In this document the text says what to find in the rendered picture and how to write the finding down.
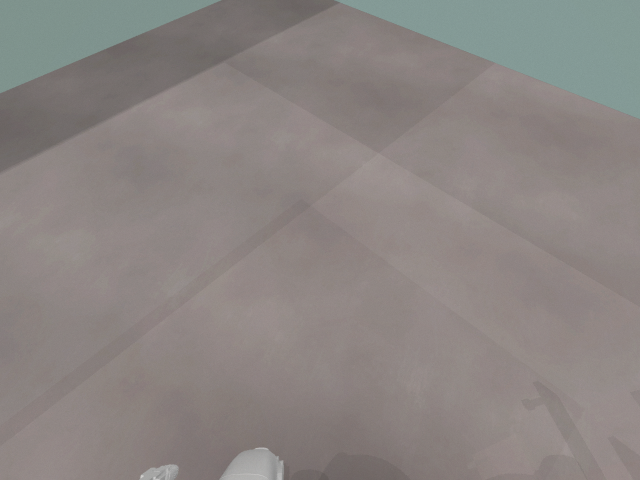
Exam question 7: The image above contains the robot left thigh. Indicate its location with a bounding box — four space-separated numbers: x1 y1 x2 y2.
219 449 284 480

